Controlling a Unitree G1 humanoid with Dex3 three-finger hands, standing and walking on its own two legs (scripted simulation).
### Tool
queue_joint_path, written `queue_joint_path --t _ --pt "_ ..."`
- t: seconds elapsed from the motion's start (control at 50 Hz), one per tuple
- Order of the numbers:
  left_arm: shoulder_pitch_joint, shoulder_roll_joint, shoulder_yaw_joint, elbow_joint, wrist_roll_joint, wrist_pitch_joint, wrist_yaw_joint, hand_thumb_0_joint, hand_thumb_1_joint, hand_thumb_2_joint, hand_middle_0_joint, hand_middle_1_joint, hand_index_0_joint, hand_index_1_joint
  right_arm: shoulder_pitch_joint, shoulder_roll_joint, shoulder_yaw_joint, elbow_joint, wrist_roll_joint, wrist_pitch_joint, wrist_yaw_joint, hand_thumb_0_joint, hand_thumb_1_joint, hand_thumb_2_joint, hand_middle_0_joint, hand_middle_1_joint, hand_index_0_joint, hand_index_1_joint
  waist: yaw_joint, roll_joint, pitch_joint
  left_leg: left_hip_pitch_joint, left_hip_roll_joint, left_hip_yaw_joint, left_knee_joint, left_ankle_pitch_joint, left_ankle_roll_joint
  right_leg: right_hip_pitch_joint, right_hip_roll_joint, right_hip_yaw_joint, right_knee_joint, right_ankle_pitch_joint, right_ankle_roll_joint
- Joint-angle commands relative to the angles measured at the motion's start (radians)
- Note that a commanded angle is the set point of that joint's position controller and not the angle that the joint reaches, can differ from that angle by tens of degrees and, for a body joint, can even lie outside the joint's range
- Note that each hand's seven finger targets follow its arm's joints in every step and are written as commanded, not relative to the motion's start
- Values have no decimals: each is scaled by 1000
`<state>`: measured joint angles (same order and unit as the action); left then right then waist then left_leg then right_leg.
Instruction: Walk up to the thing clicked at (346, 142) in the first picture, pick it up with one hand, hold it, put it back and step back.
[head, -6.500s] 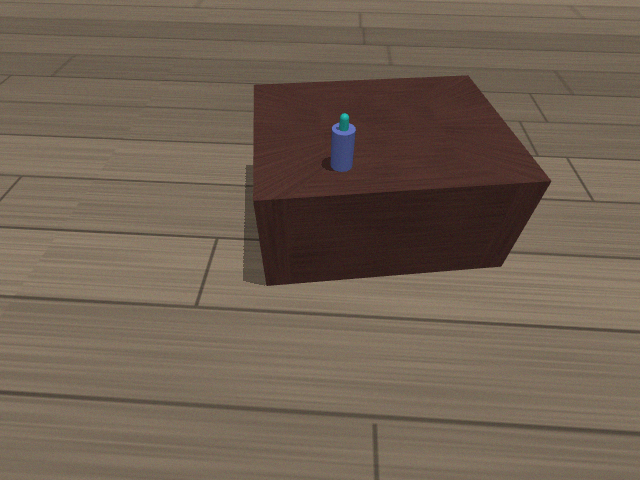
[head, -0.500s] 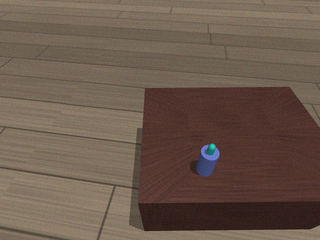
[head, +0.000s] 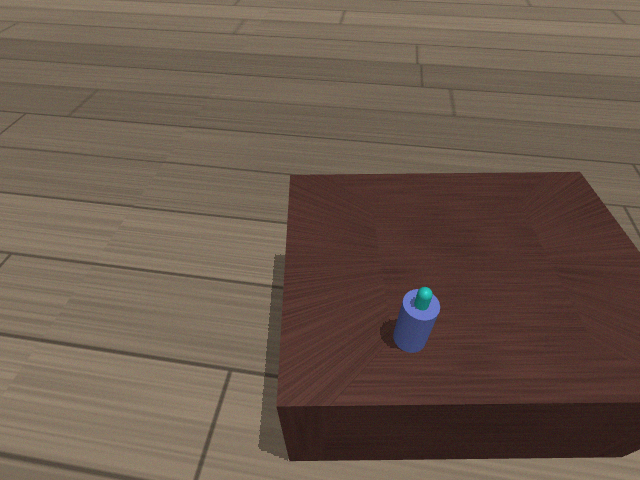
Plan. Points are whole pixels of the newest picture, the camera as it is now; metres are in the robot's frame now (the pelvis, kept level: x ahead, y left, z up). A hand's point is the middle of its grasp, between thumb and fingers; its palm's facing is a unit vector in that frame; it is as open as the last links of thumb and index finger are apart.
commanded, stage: stand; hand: right
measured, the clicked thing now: (417, 315) +0.49 -0.19 -0.24
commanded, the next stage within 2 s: go down in 0.46 s
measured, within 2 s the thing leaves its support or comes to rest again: neither
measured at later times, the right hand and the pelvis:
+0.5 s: hand out of the picture +0.07 -0.25 -0.16, palm faces -0.03 +0.94 -0.33, open 7.4 cm; pelvis +0.00 +0.00 +0.00, yaw +0 degrees
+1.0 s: hand out of the picture +0.14 -0.26 -0.15, palm faces +0.06 +0.95 -0.31, open 14.9 cm; pelvis -0.01 +0.01 -0.02, yaw -1 degrees
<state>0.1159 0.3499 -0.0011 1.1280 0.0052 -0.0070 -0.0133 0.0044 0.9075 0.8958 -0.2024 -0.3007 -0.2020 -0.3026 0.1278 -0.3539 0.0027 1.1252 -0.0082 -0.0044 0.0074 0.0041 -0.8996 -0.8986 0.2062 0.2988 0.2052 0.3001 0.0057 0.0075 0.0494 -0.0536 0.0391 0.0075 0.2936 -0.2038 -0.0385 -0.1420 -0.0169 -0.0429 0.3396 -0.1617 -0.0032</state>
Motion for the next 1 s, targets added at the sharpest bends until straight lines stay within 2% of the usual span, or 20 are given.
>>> queue_joint_path --t 0.0,0.52,0.54,0.56,0.58,0.6,0.62,0.64,0.68,0.7,0.72,0.74,0.76,0.78,0.8,0.82,0.84,0.88,0.92,0.98 --pt "-42 220 42 -55 2 -22 18 0 900 900 -200 -300 -200 -301 -25 -210 -36 -61 -5 -22 -16 0 -900 -900 200 300 200 300 -3 -9 -65 -49 101 -64 -47 121 42 51 -124 105 -48 150 -20" --pt "-46 225 43 -58 2 -25 20 0 900 900 -200 -300 -200 -301 -29 -209 -35 -64 -5 -21 -15 0 -900 -900 200 300 200 300 -4 -4 -70 -34 105 -58 -43 116 45 46 -125 112 -51 160 -19" --pt "-45 222 42 -56 2 -25 20 0 820 820 -120 -220 -120 -221 -34 -209 -36 -63 -5 -20 -15 0 -820 -820 120 220 120 220 -2 1 -72 -33 107 -62 -44 118 46 48 -123 108 -51 155 -18" --pt "-396 47 25 -407 -87 -132 27 0 740 740 -40 -140 -40 -141 -385 -20 -7 -414 76 -99 -27 0 -740 -740 40 140 40 140 8 -93 -55 -200 -40 38 75 59 44 -60 -5 10 29 38 1" --pt "-366 135 43 -482 -87 -157 45 0 660 660 -18 -60 -9 -61 -367 -109 -34 -479 71 -105 -32 0 -660 -660 34 60 33 60 -8 -73 -95 -161 -44 41 73 18 47 -36 -12 20 22 -8 6" --pt "-249 182 77 -354 -86 -146 56 0 580 580 -15 -34 -3 -48 -234 -142 -53 -300 68 -73 -40 0 -580 -580 36 57 35 57 -21 -27 -48 -178 -51 53 66 -36 45 -69 -11 24 20 -56 1" --pt "-177 214 116 -300 -87 -131 55 0 500 500 -14 -33 -4 -45 -177 -161 -81 -216 66 -40 -34 0 -500 -500 29 62 32 62 0 -8 -11 -221 -47 59 93 -46 36 -96 0 16 50 -72 -1" --pt "-105 192 131 -309 -86 -117 60 0 420 420 -18 -38 -11 -47 -173 -177 -117 -204 64 -13 -35 0 -420 -420 32 61 35 61 10 -2 -91 -220 -42 54 112 10 34 -78 4 16 76 -12 -6" --pt "-171 231 153 -435 -82 -133 83 0 336 260 -18 -41 -20 -40 -260 -245 -142 -271 41 12 -43 0 -260 -260 43 54 37 54 17 -5 -294 -187 -38 46 152 103 38 -29 -1 22 128 96 0" --pt "-55 213 161 -396 -69 -122 87 0 296 238 -18 -40 -19 -39 -256 -237 -137 -238 29 36 -34 0 -207 -212 52 49 45 49 22 3 -311 -198 -38 42 169 139 39 -31 0 20 152 134 -2" --pt "13 171 157 -304 -50 -105 81 0 242 211 -20 -40 -25 -35 -225 -235 -153 -180 6 66 -17 0 -180 -189 58 45 47 45 5 -9 -238 -260 -41 45 190 132 45 -85 2 20 171 135 -2" --pt "68 130 166 -288 -33 -100 70 0 187 195 -22 -43 -28 -37 -142 -223 -180 -170 -9 90 3 0 -137 -164 64 41 52 41 7 -10 -237 -274 -43 47 207 135 45 -107 6 17 193 138 -7" --pt "40 135 165 -327 -27 -107 64 0 107 164 -30 -45 -38 -38 -113 -235 -192 -185 -17 113 13 0 -57 -147 62 43 51 43 -5 -9 -279 -259 -47 51 212 139 44 -82 7 16 197 142 -6" --pt "-3 191 195 -493 -28 -115 61 0 27 143 -36 -49 -43 -41 -113 -238 -199 -272 -15 135 20 0 -3 -126 65 41 52 41 13 1 -396 -215 -50 54 219 181 42 -32 6 16 203 185 -4" --pt "21 192 192 -528 -30 -108 58 0 -9 135 -36 -49 -43 -41 -90 -244 -202 -328 -12 162 32 0 21 -109 69 37 55 37 8 -13 -395 -216 -52 56 209 192 42 -35 10 12 201 193 -3" --pt "128 130 163 -438 -32 -90 49 0 -64 118 -40 -51 -48 -42 -71 -234 -194 -356 -14 188 47 0 18 -93 80 33 61 33 6 -57 -298 -252 -52 57 202 167 45 -82 13 7 192 158 -3" --pt "140 75 131 -386 -39 -80 39 0 -116 108 -43 -52 -50 -44 -58 -202 -171 -357 -13 213 59 0 81 -87 73 36 58 36 -1 -87 -212 -292 -51 55 201 126 48 -136 15 3 190 109 -5" --pt "-13 129 152 -526 -42 -92 40 0 -230 99 -52 -51 -51 -52 -132 -232 -182 -451 -10 242 62 0 227 -86 51 47 47 47 1 -78 -222 -316 -53 53 207 34 49 -171 7 13 187 15 -5" --pt "-25 112 143 -576 -41 -92 38 0 -307 81 -55 -52 -53 -53 -119 -230 -189 -510 -10 258 69 0 320 -74 44 51 43 51 -1 -74 -186 -335 -51 51 194 -32 52 -205 7 17 183 -55 -9" --pt "-28 109 147 -604 -34 -114 50 0 -479 59 -65 -53 -59 -60 -124 -225 -199 -567 -9 245 74 0 474 -60 30 57 37 57 7 -69 -188 -356 -50 47 219 -48 53 -202 0 33 200 -62 -7"
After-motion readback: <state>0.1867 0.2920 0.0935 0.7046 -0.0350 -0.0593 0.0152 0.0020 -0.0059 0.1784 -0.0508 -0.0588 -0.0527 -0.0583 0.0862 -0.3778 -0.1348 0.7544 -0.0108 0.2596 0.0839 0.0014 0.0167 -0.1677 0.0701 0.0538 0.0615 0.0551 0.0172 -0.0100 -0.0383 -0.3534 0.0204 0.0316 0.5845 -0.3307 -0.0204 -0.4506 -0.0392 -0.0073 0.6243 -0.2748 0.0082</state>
